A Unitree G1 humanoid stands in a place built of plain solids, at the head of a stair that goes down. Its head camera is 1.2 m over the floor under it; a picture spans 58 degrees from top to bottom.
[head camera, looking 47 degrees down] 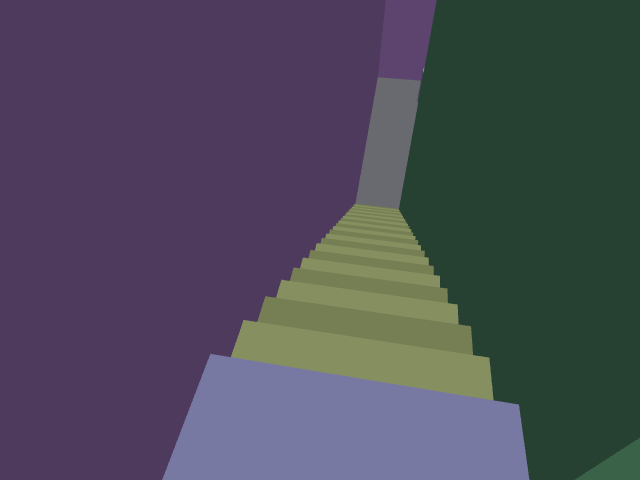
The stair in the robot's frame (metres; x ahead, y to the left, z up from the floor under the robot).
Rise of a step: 0.20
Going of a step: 0.25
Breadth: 0.90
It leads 10 degrees to the right of straight ahead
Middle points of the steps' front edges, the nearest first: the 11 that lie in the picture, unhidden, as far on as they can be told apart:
0.57 -0.11 0.00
0.82 -0.16 -0.20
1.07 -0.20 -0.40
1.32 -0.24 -0.60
1.57 -0.29 -0.80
1.81 -0.33 -1.00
2.06 -0.37 -1.20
2.31 -0.42 -1.40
2.56 -0.46 -1.60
2.81 -0.50 -1.80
3.06 -0.55 -2.00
